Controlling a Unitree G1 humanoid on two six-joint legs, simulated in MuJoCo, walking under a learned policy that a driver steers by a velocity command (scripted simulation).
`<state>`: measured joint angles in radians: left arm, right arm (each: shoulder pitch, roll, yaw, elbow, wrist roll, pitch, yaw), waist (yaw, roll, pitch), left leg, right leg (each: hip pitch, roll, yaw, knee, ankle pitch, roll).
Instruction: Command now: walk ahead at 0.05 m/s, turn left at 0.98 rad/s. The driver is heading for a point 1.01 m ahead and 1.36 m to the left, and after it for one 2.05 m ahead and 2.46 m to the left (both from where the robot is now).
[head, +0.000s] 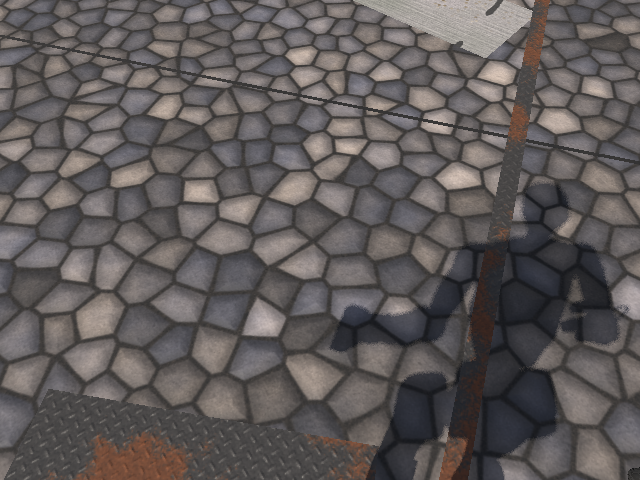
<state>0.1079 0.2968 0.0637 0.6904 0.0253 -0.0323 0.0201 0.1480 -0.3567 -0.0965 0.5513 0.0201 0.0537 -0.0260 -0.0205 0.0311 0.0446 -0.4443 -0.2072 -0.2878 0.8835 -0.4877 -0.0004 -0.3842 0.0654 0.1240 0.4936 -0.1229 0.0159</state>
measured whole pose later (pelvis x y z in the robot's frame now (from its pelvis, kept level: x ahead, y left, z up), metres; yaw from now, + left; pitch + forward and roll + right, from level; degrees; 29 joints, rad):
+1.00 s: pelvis +0.03 +0.01 +0.00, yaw +36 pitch +1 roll -1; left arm 0.15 0.25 0.04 0.72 0.01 0.00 0.03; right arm 0.19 -0.27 -0.05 0.70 0.01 0.05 -0.01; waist -0.01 0.03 0.03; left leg -0.32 -0.04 -0.08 0.66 -0.34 0.01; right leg -0.26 -0.02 -0.06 0.56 -0.31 0.00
